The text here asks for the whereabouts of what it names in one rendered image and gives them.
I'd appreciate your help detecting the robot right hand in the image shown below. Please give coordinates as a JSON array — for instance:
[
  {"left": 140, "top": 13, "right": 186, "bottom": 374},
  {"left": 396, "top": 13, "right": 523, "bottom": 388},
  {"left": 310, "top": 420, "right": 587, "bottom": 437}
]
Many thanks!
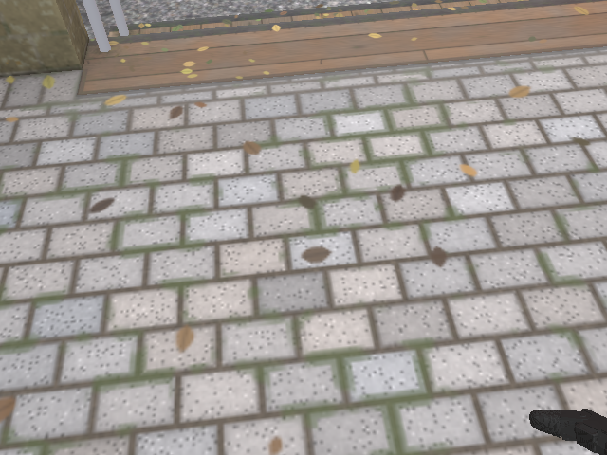
[{"left": 529, "top": 409, "right": 607, "bottom": 455}]

